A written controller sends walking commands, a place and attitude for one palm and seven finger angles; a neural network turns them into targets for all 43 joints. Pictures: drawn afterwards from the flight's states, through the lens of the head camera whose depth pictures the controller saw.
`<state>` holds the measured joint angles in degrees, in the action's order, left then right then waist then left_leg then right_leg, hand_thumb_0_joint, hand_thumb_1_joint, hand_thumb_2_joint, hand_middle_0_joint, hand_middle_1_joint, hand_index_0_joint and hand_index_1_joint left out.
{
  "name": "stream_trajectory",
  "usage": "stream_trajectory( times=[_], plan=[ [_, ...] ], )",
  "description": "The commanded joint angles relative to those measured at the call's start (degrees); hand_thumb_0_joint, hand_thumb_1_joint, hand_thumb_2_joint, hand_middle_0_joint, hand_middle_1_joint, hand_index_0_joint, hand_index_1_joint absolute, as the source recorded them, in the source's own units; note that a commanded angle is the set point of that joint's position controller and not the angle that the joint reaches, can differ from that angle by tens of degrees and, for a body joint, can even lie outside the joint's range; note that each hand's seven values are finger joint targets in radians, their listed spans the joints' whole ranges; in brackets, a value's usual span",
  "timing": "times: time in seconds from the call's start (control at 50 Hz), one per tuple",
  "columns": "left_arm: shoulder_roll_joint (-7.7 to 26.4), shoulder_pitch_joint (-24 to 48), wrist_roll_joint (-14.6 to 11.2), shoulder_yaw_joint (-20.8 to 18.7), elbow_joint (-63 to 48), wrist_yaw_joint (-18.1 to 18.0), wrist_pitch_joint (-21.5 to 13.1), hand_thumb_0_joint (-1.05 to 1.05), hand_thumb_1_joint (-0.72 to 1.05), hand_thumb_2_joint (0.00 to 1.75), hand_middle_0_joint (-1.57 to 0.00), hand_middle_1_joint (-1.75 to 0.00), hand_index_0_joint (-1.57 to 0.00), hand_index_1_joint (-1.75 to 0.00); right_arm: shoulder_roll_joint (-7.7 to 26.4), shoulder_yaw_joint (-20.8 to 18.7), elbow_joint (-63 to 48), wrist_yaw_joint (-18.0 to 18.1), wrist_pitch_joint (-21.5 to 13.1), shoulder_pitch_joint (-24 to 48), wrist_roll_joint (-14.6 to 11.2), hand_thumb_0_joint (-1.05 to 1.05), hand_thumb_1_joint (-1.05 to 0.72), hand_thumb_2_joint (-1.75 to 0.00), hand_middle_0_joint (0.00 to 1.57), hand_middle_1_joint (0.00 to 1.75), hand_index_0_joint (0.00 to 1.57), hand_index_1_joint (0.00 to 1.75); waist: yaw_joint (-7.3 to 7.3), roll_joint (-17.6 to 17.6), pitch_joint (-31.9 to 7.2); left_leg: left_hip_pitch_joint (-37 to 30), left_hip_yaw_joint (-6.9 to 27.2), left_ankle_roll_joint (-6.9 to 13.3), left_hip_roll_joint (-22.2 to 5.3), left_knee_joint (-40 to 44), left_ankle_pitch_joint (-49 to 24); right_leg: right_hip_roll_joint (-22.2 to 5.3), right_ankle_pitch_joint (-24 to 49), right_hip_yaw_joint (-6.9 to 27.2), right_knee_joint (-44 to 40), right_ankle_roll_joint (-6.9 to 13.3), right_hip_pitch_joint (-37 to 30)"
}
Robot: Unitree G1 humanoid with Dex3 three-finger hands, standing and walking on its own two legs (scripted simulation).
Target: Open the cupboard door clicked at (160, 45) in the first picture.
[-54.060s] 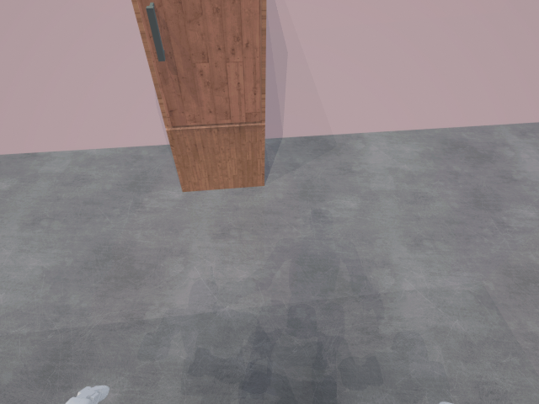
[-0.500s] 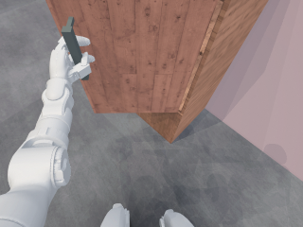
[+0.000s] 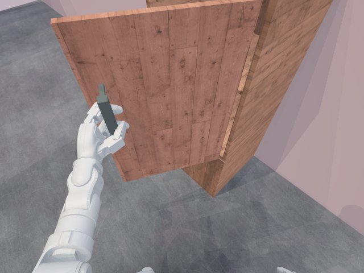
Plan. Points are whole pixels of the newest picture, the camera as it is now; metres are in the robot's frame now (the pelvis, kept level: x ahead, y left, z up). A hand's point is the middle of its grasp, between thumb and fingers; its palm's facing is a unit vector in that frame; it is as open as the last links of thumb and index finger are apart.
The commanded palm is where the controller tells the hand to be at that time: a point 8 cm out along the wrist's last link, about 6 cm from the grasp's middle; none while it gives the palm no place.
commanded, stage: pull the door open along its arc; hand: left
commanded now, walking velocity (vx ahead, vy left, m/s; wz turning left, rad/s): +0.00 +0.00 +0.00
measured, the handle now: (111, 118) +0.45 +0.16 +0.08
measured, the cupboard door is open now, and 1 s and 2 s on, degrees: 61 89 89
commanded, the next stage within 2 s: open thumb and fingers to let go in 0.62 s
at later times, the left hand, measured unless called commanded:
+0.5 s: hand (152, 174) +0.30 +0.06 +0.08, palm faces +0.40 -0.92 +0.00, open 6.0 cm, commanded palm +0.23 +0.09 +0.08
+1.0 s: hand (163, 188) +0.27 +0.04 +0.08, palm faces +0.35 -0.94 -0.03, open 7.5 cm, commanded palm +0.22 +0.08 +0.08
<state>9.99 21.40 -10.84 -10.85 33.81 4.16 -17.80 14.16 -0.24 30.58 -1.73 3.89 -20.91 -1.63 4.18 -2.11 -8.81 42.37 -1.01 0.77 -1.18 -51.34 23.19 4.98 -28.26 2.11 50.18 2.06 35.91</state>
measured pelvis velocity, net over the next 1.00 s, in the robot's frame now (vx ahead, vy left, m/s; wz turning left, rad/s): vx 0.00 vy -0.04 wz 0.09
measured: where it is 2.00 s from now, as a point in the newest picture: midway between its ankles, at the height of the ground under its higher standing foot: outside the picture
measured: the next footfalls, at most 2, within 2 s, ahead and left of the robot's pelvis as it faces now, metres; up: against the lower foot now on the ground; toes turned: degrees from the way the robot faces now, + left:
none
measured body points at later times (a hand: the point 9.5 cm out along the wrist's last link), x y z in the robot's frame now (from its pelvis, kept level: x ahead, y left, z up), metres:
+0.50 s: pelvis -0.01 -0.03 +0.00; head +0.01 -0.05 +0.45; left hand +0.27 +0.11 +0.08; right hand +0.16 -0.24 -0.10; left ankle +0.01 +0.11 -0.69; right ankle -0.04 -0.10 -0.69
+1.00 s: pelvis +0.00 -0.04 +0.00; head +0.01 -0.07 +0.45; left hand +0.25 +0.09 +0.08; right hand +0.20 -0.24 -0.09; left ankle +0.01 +0.11 -0.69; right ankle -0.04 -0.10 -0.69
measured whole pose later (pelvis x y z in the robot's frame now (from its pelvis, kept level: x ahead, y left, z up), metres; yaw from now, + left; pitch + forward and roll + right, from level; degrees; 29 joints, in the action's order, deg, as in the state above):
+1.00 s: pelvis +0.00 -0.04 +0.00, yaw +5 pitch +8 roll +2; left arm -4.4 -8.3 2.4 15.6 2.2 -28.9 -7.5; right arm 10.6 0.8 30.4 -1.1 3.2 -10.4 2.4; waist 0.4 -2.7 -7.2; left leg 34.5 3.5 -2.3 1.0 -48.4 21.5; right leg 3.3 -30.2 -2.7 50.7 5.2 28.1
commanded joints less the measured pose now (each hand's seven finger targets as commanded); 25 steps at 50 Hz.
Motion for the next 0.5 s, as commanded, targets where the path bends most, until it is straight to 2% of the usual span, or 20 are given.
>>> stream_trajectory(
  times=[0.0,0.02,0.04,0.1,0.12,0.18,0.22,0.26,0.3,0.32,0.4,0.48],
  plan=[
    [7.1,3.4,0.4,-5.9,-19.2,-13.2,-2.3,0.0,0.9,0.9,-0.4,-1.35,-0.4,-1.35,6.0,-2.3,-6.9,-0.6,-3.2,1.5,1.3,0.0,-0.9,-0.9,0.2,0.3,0.2,0.3,-5.4,2.2,-15.7,-15.1,-0.1,0.5,1.6,3.3,-23.2,-1.6,33.3,-3.7,-4.4,-1.6,-6.8],
    [7.1,1.9,2.5,-5.3,-20.8,-15.7,-2.5,0.0,0.9,0.9,-0.4,-1.35,-0.4,-1.35,5.9,-2.3,-7.0,-0.8,-3.2,1.6,1.9,0.0,-0.9,-0.9,0.2,0.3,0.2,0.3,-5.71,3.0,-15.9,-14.7,0.0,0.7,1.8,3.0,-23.4,-1.7,33.3,-3.5,-4.0,-1.6,-7.5],
    [4.8,0.7,4.6,-2.7,-22.2,-17.7,-2.3,0.0,0.9,0.9,-0.4,-1.35,-0.4,-1.35,5.5,-2.3,-7.2,-1.0,-3.1,2.6,2.2,0.0,-0.9,-0.9,0.2,0.3,0.2,0.3,-5.3,2.7,-15.9,-14.9,0.0,0.7,1.8,3.0,-23.1,-2.1,33.8,-3.2,-3.7,-1.7,-7.2],
    [-0.4,-0.7,8.0,2.1,-25.9,-23.4,-1.4,0.0,0.9,0.9,-0.4,-1.35,-0.4,-1.35,4.7,-2.2,-7.6,-1.3,-2.6,4.6,3.1,0.0,-0.9,-0.9,0.2,0.3,0.2,0.3,-4.87,2.7,-15.3,-15.4,0.1,0.5,1.7,2.7,-20.6,-2.6,30.6,-3.2,-4.1,-1.5,-6.4],
    [-0.7,-1.4,8.8,2.4,-26.3,-25.0,-1.0,0.0,0.9,0.9,-0.4,-1.35,-0.4,-1.35,4.9,-2.3,-7.7,-1.2,-2.4,4.8,3.4,0.0,-0.9,-0.9,0.2,0.3,0.2,0.3,-4.83,4.5,-15.5,-15.2,0.4,0.7,1.7,2.6,-19.8,-2.6,29.9,-3.0,-4.4,-1.5,-6.8],
    [-6.1,-2.6,9.7,7.0,-28.8,-28.4,0.7,0.0,0.9,0.9,-0.4,-1.35,-0.4,-1.35,4.2,-2.2,-8.1,-0.9,-1.8,7.5,3.5,0.0,-0.9,-0.9,0.2,0.3,0.2,0.3,-4.32,4.9,-14.5,-15.6,0.3,0.6,1.8,2.9,-17.7,-3.3,29.3,-2.5,-5.6,-1.8,-7.2],
    [-7.9,-3.4,10.4,9.0,-29.7,-30.6,2.0,0.0,0.9,0.9,-0.4,-1.35,-0.4,-1.35,4.0,-2.0,-8.1,-0.4,-1.5,8.2,3.8,0.0,-0.9,-0.9,0.2,0.3,0.2,0.3,-3.83,6.8,-13.1,-15.2,0.6,0.5,1.7,3.1,-16.3,-3.6,28.5,-2.2,-6.6,-2.0,-7.5],
    [-10.9,-5.1,11.2,11.8,-32.4,-32.7,3.1,0.0,0.9,0.9,-0.4,-1.35,-0.4,-1.35,3.5,-1.9,-8.5,-0.3,-1.3,9.8,4.0,0.0,-0.9,-0.9,0.2,0.3,0.2,0.3,-3.89,6.3,-13.6,-15.8,0.7,0.4,1.8,3.3,-16.2,-4.3,29.7,-1.8,-6.9,-2.2,-8.3],
    [-13.0,-7.5,12.6,14.6,-33.8,-34.0,4.2,0.0,0.9,0.9,-0.4,-1.35,-0.4,-1.35,3.2,-1.7,-8.7,-0.3,-0.9,10.5,4.0,0.0,-0.9,-0.9,0.2,0.3,0.2,0.3,-3.79,5.7,-12.2,-16.1,0.9,0.3,1.7,3.7,-15.8,-4.5,29.3,-1.9,-7.3,-2.0,-8.3],
    [-13.5,-9.5,13.4,15.5,-32.9,-34.4,4.9,0.0,0.9,0.9,-0.4,-1.35,-0.4,-1.35,3.2,-1.7,-8.7,-0.2,-0.8,10.3,4.2,0.0,-0.9,-0.9,0.2,0.3,0.2,0.3,-3.47,6.9,-11.3,-15.8,1.0,0.4,1.7,3.7,-15.3,-4.6,29.5,-1.7,-7.8,-2.2,-8.2],
    [-16.4,-12.8,15.2,20.1,-37.9,-34.7,5.7,0.0,0.9,0.9,-0.4,-1.35,-0.4,-1.35,2.5,-1.7,-9.4,0.1,-0.8,11.7,4.3,0.0,-0.9,-0.9,0.2,0.3,0.2,0.3,-3.16,7.2,-11.5,-16.2,1.3,0.3,1.8,4.1,-15.1,-5.7,32.2,-0.9,-8.3,-2.5,-10.0],
    [-19.9,-21.1,15.2,24.7,-42.0,-33.7,6.3,0.0,0.9,0.9,-0.4,-1.35,-0.4,-1.35,1.7,-1.5,-10.3,0.1,-1.5,12.7,4.1,0.0,-0.9,-0.9,0.2,0.3,0.2,0.3,-3.26,8.8,-10.3,-16.7,1.6,0.2,2.0,4.4,-15.3,-6.5,36.5,-0.5,-9.3,-2.9,-12.5]
  ],
)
